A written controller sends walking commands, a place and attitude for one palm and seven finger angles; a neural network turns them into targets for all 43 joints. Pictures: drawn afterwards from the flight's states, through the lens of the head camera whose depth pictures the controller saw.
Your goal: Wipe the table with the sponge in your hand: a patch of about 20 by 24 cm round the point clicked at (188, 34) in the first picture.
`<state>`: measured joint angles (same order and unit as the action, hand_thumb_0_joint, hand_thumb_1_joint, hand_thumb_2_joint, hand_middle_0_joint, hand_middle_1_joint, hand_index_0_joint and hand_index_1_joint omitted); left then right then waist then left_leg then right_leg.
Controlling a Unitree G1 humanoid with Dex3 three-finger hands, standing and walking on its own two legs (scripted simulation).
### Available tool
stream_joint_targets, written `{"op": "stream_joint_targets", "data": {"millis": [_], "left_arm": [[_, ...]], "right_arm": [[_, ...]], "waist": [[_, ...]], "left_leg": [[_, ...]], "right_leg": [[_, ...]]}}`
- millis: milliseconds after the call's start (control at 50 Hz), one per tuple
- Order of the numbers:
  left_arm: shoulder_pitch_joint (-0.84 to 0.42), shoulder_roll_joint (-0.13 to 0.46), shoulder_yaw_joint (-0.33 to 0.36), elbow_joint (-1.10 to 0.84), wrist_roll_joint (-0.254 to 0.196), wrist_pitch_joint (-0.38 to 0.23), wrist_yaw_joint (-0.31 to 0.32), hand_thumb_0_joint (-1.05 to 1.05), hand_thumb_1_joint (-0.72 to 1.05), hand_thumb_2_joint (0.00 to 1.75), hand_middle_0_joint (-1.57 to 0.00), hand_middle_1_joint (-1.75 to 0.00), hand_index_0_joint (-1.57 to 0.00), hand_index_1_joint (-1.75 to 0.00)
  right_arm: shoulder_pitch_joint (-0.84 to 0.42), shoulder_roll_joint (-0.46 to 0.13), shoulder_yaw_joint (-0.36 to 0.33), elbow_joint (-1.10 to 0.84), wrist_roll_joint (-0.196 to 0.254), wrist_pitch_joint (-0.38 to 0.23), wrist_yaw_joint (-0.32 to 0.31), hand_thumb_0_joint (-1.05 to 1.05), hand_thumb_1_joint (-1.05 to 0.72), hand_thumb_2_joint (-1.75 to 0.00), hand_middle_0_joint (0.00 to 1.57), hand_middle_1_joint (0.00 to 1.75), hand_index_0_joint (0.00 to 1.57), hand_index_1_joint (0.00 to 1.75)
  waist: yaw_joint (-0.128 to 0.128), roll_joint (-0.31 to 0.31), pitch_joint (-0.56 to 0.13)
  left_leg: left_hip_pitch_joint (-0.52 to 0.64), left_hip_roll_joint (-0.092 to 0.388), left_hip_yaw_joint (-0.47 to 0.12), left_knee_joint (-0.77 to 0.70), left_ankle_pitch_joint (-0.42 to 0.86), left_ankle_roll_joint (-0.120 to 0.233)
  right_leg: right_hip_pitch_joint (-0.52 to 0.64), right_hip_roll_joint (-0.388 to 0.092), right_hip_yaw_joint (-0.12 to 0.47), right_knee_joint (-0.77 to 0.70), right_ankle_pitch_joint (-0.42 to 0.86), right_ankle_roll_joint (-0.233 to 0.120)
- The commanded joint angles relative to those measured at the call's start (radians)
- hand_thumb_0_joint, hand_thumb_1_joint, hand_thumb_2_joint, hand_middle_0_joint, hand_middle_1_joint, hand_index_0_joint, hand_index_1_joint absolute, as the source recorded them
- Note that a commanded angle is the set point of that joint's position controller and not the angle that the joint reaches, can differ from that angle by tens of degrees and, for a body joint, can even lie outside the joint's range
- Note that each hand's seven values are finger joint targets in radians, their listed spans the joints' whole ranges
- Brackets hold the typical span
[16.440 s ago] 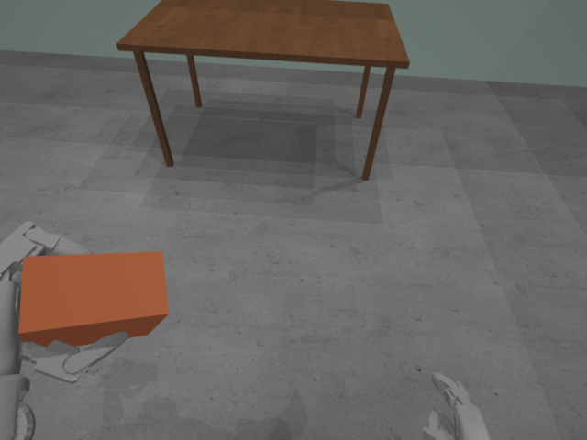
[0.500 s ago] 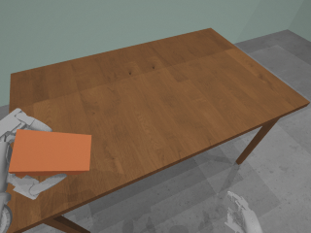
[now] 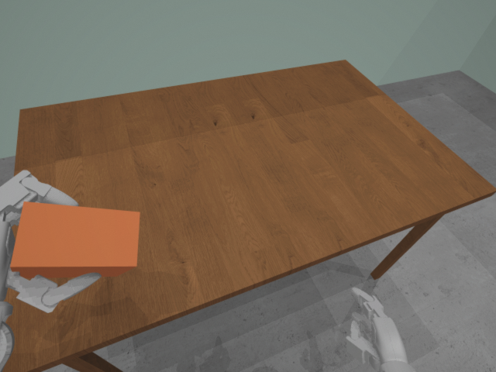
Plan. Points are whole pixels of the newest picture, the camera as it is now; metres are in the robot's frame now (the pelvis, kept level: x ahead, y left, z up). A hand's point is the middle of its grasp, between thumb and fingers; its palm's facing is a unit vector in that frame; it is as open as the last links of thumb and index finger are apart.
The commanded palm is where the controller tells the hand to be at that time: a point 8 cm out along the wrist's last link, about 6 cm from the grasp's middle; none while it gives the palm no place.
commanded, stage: look again from close up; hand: left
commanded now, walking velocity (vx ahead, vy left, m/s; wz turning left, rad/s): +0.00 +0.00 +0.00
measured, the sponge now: (94, 245) +0.23 +0.22 +0.13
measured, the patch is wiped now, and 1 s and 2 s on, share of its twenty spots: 0.00 0.00 0.00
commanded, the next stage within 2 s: turn the palm down, sponge in hand in 0.36 s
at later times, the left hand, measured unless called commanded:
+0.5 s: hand (55, 244) +0.21 +0.25 +0.16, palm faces +0.35 -0.80 -0.49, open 10.8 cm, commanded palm +0.14 +0.28 +0.17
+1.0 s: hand (58, 270) +0.19 +0.24 +0.15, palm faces +0.44 -0.56 -0.70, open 10.8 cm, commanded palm +0.15 +0.26 +0.17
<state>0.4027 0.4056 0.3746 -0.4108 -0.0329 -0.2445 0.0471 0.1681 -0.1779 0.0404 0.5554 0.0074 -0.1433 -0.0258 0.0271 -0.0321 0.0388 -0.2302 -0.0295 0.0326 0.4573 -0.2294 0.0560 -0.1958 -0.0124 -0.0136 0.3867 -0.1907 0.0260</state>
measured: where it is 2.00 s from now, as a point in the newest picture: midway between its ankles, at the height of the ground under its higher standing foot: outside the picture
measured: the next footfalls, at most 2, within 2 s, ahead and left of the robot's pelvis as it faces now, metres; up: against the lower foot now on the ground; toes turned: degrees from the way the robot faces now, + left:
none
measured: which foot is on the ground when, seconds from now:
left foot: down 0.00-1.00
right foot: down 0.00-1.00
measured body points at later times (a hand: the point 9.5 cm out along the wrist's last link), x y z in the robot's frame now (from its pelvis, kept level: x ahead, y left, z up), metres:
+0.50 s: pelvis -0.01 -0.01 +0.00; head +0.00 +0.01 +0.45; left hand +0.19 +0.29 +0.19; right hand +0.16 -0.22 -0.08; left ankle +0.01 +0.08 -0.74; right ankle +0.01 -0.14 -0.74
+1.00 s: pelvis -0.02 -0.07 -0.02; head -0.02 -0.08 +0.43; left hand +0.16 +0.27 +0.18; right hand +0.20 -0.27 -0.10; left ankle +0.01 +0.08 -0.74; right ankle +0.01 -0.14 -0.74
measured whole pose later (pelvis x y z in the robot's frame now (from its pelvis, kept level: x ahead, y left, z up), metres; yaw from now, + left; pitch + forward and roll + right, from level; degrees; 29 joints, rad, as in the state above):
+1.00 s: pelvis -0.02 -0.07 -0.02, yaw +3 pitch -1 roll +0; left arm 0.28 0.53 0.36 -0.29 0.19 -0.03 0.08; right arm 0.15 -0.25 0.03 0.62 -0.02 -0.08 -0.07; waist 0.08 0.04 0.01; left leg -0.33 0.01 -0.06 0.64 -0.29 -0.03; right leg -0.30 0.04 -0.09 0.63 -0.31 -0.07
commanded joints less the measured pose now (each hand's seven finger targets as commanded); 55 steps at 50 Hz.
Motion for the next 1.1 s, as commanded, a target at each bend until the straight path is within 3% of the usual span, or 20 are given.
{"op": "stream_joint_targets", "data": {"millis": [0,100,240,420,440,460,480,500,520,560,620,660,720,740,780,820,840,900,1000,1080], "left_arm": [[-0.096,0.139,0.083,-0.271,-0.020,-0.056,0.023,0.00,0.10,1.30,-1.20,-1.60,-1.20,-1.60],[-0.111,0.146,0.071,-0.345,-0.009,-0.061,0.040,0.00,0.10,1.30,-1.20,-1.60,-1.20,-1.60],[-0.070,0.167,0.122,-0.249,-0.006,-0.055,0.050,0.00,0.10,1.30,-1.20,-1.60,-1.20,-1.60],[-0.075,0.121,0.061,-0.231,-0.006,-0.044,0.040,0.00,0.10,1.30,-1.20,-1.60,-1.20,-1.60],[-1.030,0.890,0.395,-0.617,0.031,-0.189,0.058,0.00,0.10,1.30,-1.20,-1.60,-1.20,-1.60],[-0.677,0.489,0.315,-0.065,0.148,0.029,0.026,0.00,0.10,1.30,-1.20,-1.60,-1.20,-1.60],[-0.498,0.295,0.109,-0.025,0.084,0.062,0.022,0.00,0.10,1.30,-1.20,-1.60,-1.20,-1.60],[-0.348,0.297,0.177,-0.052,0.079,0.081,0.020,0.00,0.10,1.30,-1.20,-1.60,-1.20,-1.60],[-0.282,0.175,0.082,-0.097,0.013,0.129,-0.012,0.00,0.10,1.30,-1.20,-1.60,-1.20,-1.60],[-0.193,0.160,0.063,-0.072,-0.040,0.227,-0.044,0.00,0.10,1.30,-1.20,-1.60,-1.20,-1.60],[-0.135,0.207,0.016,-0.093,0.052,0.310,-0.063,0.00,0.10,1.30,-1.20,-1.60,-1.20,-1.60],[-0.177,0.270,0.046,-0.153,0.126,0.301,-0.044,0.00,0.10,1.30,-1.20,-1.60,-1.20,-1.60],[-0.206,0.325,0.139,-0.196,0.139,0.202,0.009,0.00,0.10,1.30,-1.20,-1.60,-1.20,-1.60],[-0.245,0.424,0.233,-0.258,0.130,0.157,0.028,0.00,0.10,1.30,-1.20,-1.60,-1.20,-1.60],[-0.249,0.363,0.201,-0.207,0.136,0.089,0.057,0.00,0.10,1.30,-1.20,-1.60,-1.20,-1.60],[-0.306,0.367,0.188,-0.184,0.158,0.054,0.080,0.00,0.10,1.30,-1.20,-1.60,-1.20,-1.60],[-0.342,0.425,0.214,-0.198,0.180,0.056,0.090,0.00,0.10,1.30,-1.20,-1.60,-1.20,-1.60],[-0.289,0.357,0.104,-0.085,0.223,0.127,0.078,0.00,0.10,1.30,-1.20,-1.60,-1.20,-1.60],[-0.256,0.388,0.045,0.007,0.241,0.284,-0.024,0.00,0.10,1.30,-1.20,-1.60,-1.20,-1.60],[-0.240,0.422,0.099,-0.059,0.257,0.232,-0.055,0.00,0.10,1.30,-1.20,-1.60,-1.20,-1.60]], "right_arm": [[-0.044,-0.139,-0.049,-0.150,-0.001,-0.039,-0.021,0.00,-0.90,-0.90,0.20,0.30,0.20,0.30],[-0.045,-0.142,-0.049,-0.154,-0.005,-0.055,-0.023,0.00,-0.90,-0.90,0.20,0.30,0.20,0.30],[-0.041,-0.145,-0.054,-0.137,0.000,-0.053,-0.026,0.00,-0.90,-0.90,0.20,0.30,0.20,0.30],[-0.034,-0.150,-0.058,-0.137,0.002,-0.047,-0.026,0.00,-0.90,-0.90,0.20,0.30,0.20,0.30],[0.067,-0.217,0.077,-0.240,0.079,-0.034,-0.090,0.00,-0.90,-0.90,0.20,0.30,0.20,0.30],[-0.055,-0.165,-0.078,-0.084,-0.057,-0.043,-0.072,0.00,-0.90,-0.90,0.20,0.30,0.20,0.30],[-0.091,-0.189,-0.049,-0.120,-0.057,-0.058,-0.013,0.00,-0.90,-0.90,0.20,0.30,0.20,0.30],[-0.038,-0.226,-0.082,-0.084,-0.047,-0.043,-0.002,0.00,-0.90,-0.90,0.20,0.30,0.20,0.30],[-0.092,-0.200,-0.069,-0.120,-0.029,-0.047,-0.009,0.00,-0.90,-0.90,0.20,0.30,0.20,0.30],[-0.122,-0.206,-0.051,-0.099,-0.001,-0.041,-0.005,0.00,-0.90,-0.90,0.20,0.30,0.20,0.30],[-0.148,-0.210,-0.039,-0.124,0.013,-0.011,-0.005,0.00,-0.90,-0.90,0.20,0.30,0.20,0.30],[-0.169,-0.202,-0.034,-0.151,0.006,0.006,-0.008,0.00,-0.90,-0.90,0.20,0.30,0.20,0.30],[-0.172,-0.189,-0.045,-0.147,-0.020,0.005,-0.031,0.00,-0.90,-0.90,0.20,0.30,0.20,0.30],[-0.170,-0.189,-0.048,-0.137,-0.020,0.000,-0.038,0.00,-0.90,-0.90,0.20,0.30,0.20,0.30],[-0.160,-0.161,-0.050,-0.115,-0.033,-0.006,-0.044,0.00,-0.90,-0.90,0.20,0.30,0.20,0.30],[-0.138,-0.169,-0.057,-0.084,-0.040,-0.010,-0.049,0.00,-0.90,-0.90,0.20,0.30,0.20,0.30],[-0.130,-0.172,-0.056,-0.078,-0.036,-0.010,-0.048,0.00,-0.90,-0.90,0.20,0.30,0.20,0.30],[-0.116,-0.178,-0.054,-0.073,-0.037,-0.002,-0.054,0.00,-0.90,-0.90,0.20,0.30,0.20,0.30],[-0.137,-0.196,-0.047,-0.113,-0.009,0.036,-0.090,0.00,-0.90,-0.90,0.20,0.30,0.20,0.30],[-0.146,-0.180,-0.055,-0.129,-0.008,0.033,-0.101,0.00,-0.90,-0.90,0.20,0.30,0.20,0.30]], "waist": [[-0.004,0.104,-0.173],[-0.003,0.168,-0.178],[-0.003,0.141,-0.151],[-0.008,0.079,-0.144],[-0.066,0.377,-0.125],[0.035,0.258,-0.274],[-0.006,0.166,-0.135],[0.021,0.170,-0.286],[0.063,0.207,-0.309],[0.070,0.195,-0.225],[0.046,0.110,-0.080],[0.033,0.068,-0.064],[0.023,-0.021,-0.113],[0.031,-0.007,-0.148],[0.027,0.021,-0.158],[0.015,0.139,-0.164],[0.013,0.203,-0.173],[0.005,0.261,-0.160],[0.021,0.058,-0.114],[0.046,-0.046,-0.155]], "left_leg": [[0.056,0.118,-0.100,-0.096,0.226,-0.055],[0.030,0.116,-0.110,-0.110,0.140,-0.046],[0.015,0.121,-0.122,-0.134,0.090,-0.060],[0.008,0.117,-0.120,-0.133,0.030,-0.039],[-0.296,0.108,-0.158,-0.121,-0.173,0.013],[0.069,0.067,-0.073,-0.056,0.051,-0.074],[0.055,0.048,-0.092,-0.077,0.207,-0.105],[0.176,0.082,-0.093,-0.049,0.285,-0.108],[0.190,0.059,-0.080,-0.038,0.261,-0.101],[0.114,0.056,-0.068,-0.058,0.090,-0.094],[-0.003,0.045,-0.062,-0.081,-0.023,-0.061],[-0.019,0.040,-0.055,-0.076,-0.042,-0.049],[-0.017,0.028,-0.047,-0.017,-0.058,-0.036],[-0.007,0.026,-0.042,-0.005,-0.073,-0.036],[-0.001,0.019,-0.036,0.030,-0.065,-0.036],[-0.001,0.011,-0.031,0.063,-0.075,-0.037],[0.001,0.006,-0.024,0.069,-0.089,-0.039],[-0.032,-0.003,-0.012,0.092,-0.049,-0.036],[-0.079,0.002,-0.005,0.111,-0.013,-0.025],[-0.066,0.008,-0.021,0.141,0.066,-0.023]], "right_leg": [[0.076,-0.046,0.030,-0.013,0.218,-0.048],[0.101,-0.043,0.030,-0.009,0.184,-0.052],[0.082,-0.037,0.027,-0.020,0.134,-0.051],[0.064,-0.044,0.043,-0.049,0.105,-0.051],[0.193,0.028,0.036,0.158,-0.061,0.018],[0.036,0.029,-0.033,0.160,-0.011,-0.071],[-0.060,0.055,-0.090,0.085,0.030,-0.078],[-0.064,0.064,-0.077,0.113,0.057,-0.067],[-0.048,0.043,-0.073,0.108,0.059,-0.064],[-0.042,0.038,-0.090,0.095,0.047,-0.064],[-0.059,0.038,-0.086,0.090,0.000,-0.059],[-0.068,0.044,-0.074,0.085,-0.040,-0.058],[-0.109,0.048,-0.058,0.088,-0.117,-0.042],[-0.108,0.054,-0.045,0.084,-0.143,-0.041],[-0.131,0.050,-0.038,0.086,-0.164,-0.039],[-0.157,0.036,-0.021,0.087,-0.164,-0.039],[-0.159,0.035,-0.005,0.080,-0.177,-0.044],[-0.146,0.009,0.009,0.077,-0.140,-0.047],[-0.096,-0.021,0.085,0.025,-0.158,-0.025],[-0.061,-0.030,0.116,0.044,-0.053,-0.012]]}}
